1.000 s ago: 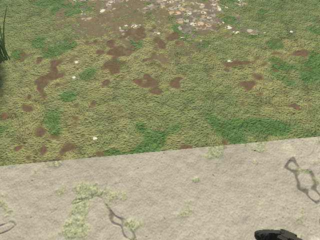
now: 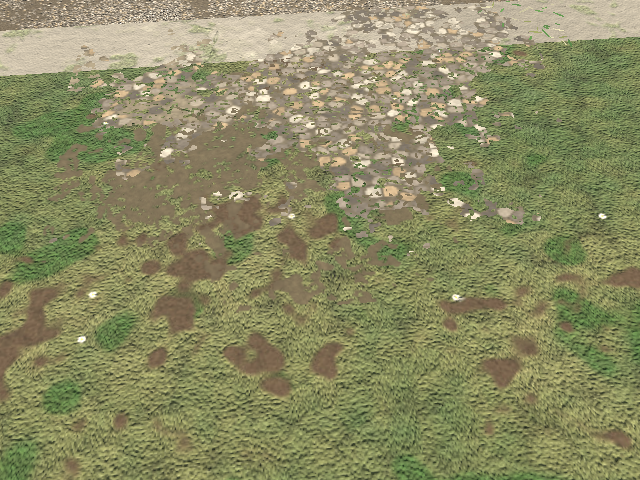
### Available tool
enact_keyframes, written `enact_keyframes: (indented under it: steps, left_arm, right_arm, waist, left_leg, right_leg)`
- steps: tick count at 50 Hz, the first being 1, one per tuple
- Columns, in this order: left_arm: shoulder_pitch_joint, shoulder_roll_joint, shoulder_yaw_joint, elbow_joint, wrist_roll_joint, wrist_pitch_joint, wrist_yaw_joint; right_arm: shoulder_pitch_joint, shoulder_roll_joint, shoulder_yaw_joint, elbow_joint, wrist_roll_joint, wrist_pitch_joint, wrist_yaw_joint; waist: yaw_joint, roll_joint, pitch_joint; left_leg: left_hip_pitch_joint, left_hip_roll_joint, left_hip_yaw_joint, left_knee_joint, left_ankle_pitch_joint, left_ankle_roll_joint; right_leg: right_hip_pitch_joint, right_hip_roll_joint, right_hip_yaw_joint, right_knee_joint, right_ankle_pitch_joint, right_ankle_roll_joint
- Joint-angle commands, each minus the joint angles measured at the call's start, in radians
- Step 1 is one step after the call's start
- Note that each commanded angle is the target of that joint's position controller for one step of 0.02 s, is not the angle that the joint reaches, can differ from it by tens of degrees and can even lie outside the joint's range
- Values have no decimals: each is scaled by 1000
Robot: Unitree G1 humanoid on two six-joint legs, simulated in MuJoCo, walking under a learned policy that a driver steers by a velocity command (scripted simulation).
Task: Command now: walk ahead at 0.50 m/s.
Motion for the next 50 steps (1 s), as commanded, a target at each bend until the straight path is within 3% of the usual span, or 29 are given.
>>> enact_keyframes:
  steps: [1,4,5,6,7,8,9,10,11,12,13,14,16,19,25,30,33,34,35,36,37,38,39,40,42,44,46,48,50]
  left_arm:
    - [77,137,22,-9,8,-5,12]
    - [54,152,27,-2,15,0,22]
    - [37,161,30,-2,15,1,23]
    - [21,167,31,-2,12,4,21]
    - [10,156,26,-12,5,4,19]
    - [38,94,9,-52,-19,2,12]
    - [106,92,20,-43,-32,3,5]
    - [13,149,36,-56,-7,9,8]
    - [-72,134,34,-80,-1,4,2]
    - [-96,109,33,-82,0,6,-1]
    - [-98,99,34,-85,16,18,-5]
    - [-74,74,30,-74,24,32,-12]
    - [-86,67,32,-82,27,49,-21]
    - [-215,80,34,-128,24,62,-26]
    - [-447,69,19,-204,8,58,-29]
    - [-552,84,18,-249,7,47,-26]
    - [-473,101,29,-235,7,32,-18]
    - [-359,115,40,-198,8,25,-10]
    - [-183,142,55,-138,18,15,-1]
    - [-2,232,80,-107,46,6,11]
    - [14,303,97,-107,45,14,3]
    - [-84,240,87,-123,9,26,-3]
    - [-193,178,67,-142,3,23,-6]
    - [-239,128,54,-143,7,14,-9]
    - [-234,77,38,-120,4,1,2]
    - [-180,89,38,-98,1,-16,7]
    - [-160,113,40,-94,-2,-25,14]
    - [-143,115,37,-92,0,-25,19]
    - [-148,112,32,-96,-2,-17,26]
  right_arm:
    - [-123,-53,-5,-87,2,-16,-2]
    - [-96,-67,-13,-91,2,-30,-7]
    - [-27,-76,-21,-70,2,-35,-13]
    - [109,-89,-32,-24,-1,-43,-21]
    - [287,-131,-51,33,-16,-54,-31]
    - [444,-233,-77,53,-42,-59,-42]
    - [434,-254,-86,58,-15,-41,-30]
    - [315,-205,-76,41,11,-34,-25]
    - [229,-140,-58,25,15,-39,-20]
    - [190,-95,-45,28,10,-46,-19]
    - [194,-65,-35,43,12,-54,-23]
    - [207,-50,-29,57,11,-60,-27]
    - [267,-69,-31,84,13,-75,-30]
    - [323,-96,-33,103,14,-78,-30]
    - [435,-90,-22,132,12,-74,-34]
    - [500,-98,-23,162,-1,-67,-47]
    - [460,-119,-29,164,-6,-64,-54]
    - [446,-127,-32,165,-5,-62,-53]
    - [427,-123,-29,159,2,-60,-51]
    - [427,-82,-16,122,15,-62,-46]
    - [554,8,-3,120,52,-58,-38]
    - [460,-101,-31,124,23,-49,-44]
    - [375,-95,-35,95,20,-52,-38]
    - [348,-72,-33,92,19,-51,-36]
    - [370,-39,-34,102,-5,-24,-24]
    - [358,-24,-37,92,-9,-3,-13]
    - [302,-23,-41,67,-8,10,-12]
    - [247,-19,-39,38,-6,14,-11]
    - [176,-8,-30,7,0,12,-8]
  waist:
    - [1,-102,77]
    - [-33,-103,63]
    - [-64,-110,27]
    - [-121,-96,-40]
    - [-186,-68,-140]
    - [-209,76,-284]
    - [-171,206,-362]
    - [-130,56,-203]
    - [-111,8,-89]
    - [-75,-18,-24]
    - [-47,-3,0]
    - [-28,8,-2]
    - [-17,11,-4]
    - [-30,13,34]
    - [-90,23,61]
    - [-115,31,79]
    - [-60,42,40]
    - [-13,39,-17]
    - [59,9,-108]
    - [110,-90,-238]
    - [48,-297,-341]
    - [31,-99,-239]
    - [-5,-76,-102]
    - [-30,-49,-39]
    - [-75,-87,-4]
    - [-87,-88,-1]
    - [-99,-78,27]
    - [-103,-93,29]
    - [-94,-120,33]
  left_leg:
    - [-31,-29,26,-72,-14,19]
    - [57,-63,39,-140,-122,61]
    - [162,-96,54,-163,-157,78]
    - [325,-130,72,-221,-138,100]
    - [580,-79,13,-235,-119,136]
    - [865,200,-336,-262,-219,215]
    - [964,350,-736,-414,-245,326]
    - [832,297,-609,-435,-305,289]
    - [683,258,-478,-470,-272,261]
    - [567,207,-381,-508,-196,219]
    - [495,167,-310,-526,-129,189]
    - [460,139,-257,-539,-88,173]
    - [452,121,-207,-551,15,176]
    - [470,105,-162,-589,32,175]
    - [563,82,-100,-587,161,149]
    - [724,129,-97,-526,281,164]
    - [749,138,-68,-391,562,140]
    - [737,122,-52,-262,663,127]
    - [645,83,-17,-66,606,105]
    - [414,27,9,240,246,86]
    - [76,-166,26,585,-526,52]
    - [5,-100,-103,633,-458,70]
    - [-2,-60,-107,592,-355,73]
    - [36,-27,-103,540,-294,71]
    - [113,0,-98,476,-254,54]
    - [108,-1,-86,464,-229,45]
    - [53,-2,-65,437,-187,30]
    - [31,-9,-31,357,-129,16]
    - [65,-24,11,204,-58,12]
  right_leg:
    - [17,-304,138,-21,474,-114]
    - [74,-325,120,73,667,-101]
    - [68,-318,106,155,802,-88]
    - [44,-293,82,309,875,-72]
    - [-95,-253,54,518,744,-52]
    - [-372,-161,-3,866,312,-18]
    - [-613,-5,46,1136,-290,-1]
    - [-701,-88,124,1170,-210,-15]
    - [-702,-124,123,1127,-123,-15]
    - [-657,-158,119,1057,-72,-12]
    - [-608,-179,120,1003,-53,-2]
    - [-566,-184,113,976,-40,9]
    - [-570,-183,92,944,-15,24]
    - [-672,-205,68,848,84,48]
    - [-699,-181,19,558,238,63]
    - [-711,-151,4,435,181,26]
    - [-550,-95,-21,367,70,-23]
    - [-413,-60,-36,329,62,-44]
    - [-184,-65,-22,279,111,-73]
    - [94,-299,235,267,38,-129]
    - [300,-560,706,136,-7,-267]
    - [178,-501,665,92,-102,-220]
    - [19,-466,503,56,-84,-180]
    - [-92,-422,394,15,3,-140]
    - [-203,-353,233,-21,102,-79]
    - [-213,-343,162,-32,200,-70]
    - [-209,-343,72,-9,476,-66]
    - [-205,-325,-17,27,689,-57]
    - [-219,-291,-91,50,734,-41]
